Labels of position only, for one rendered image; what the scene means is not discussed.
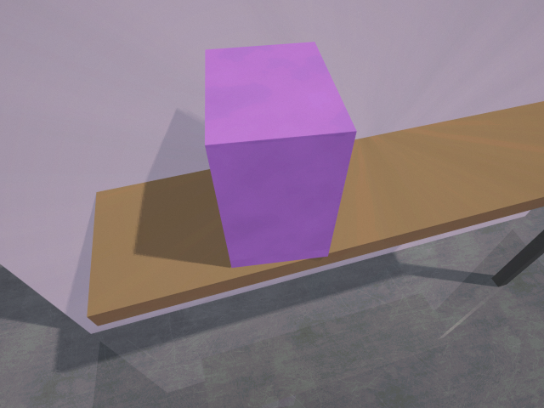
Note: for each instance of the table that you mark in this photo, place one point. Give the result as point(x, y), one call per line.
point(161, 243)

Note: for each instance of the carton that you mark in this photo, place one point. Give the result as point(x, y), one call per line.
point(279, 140)

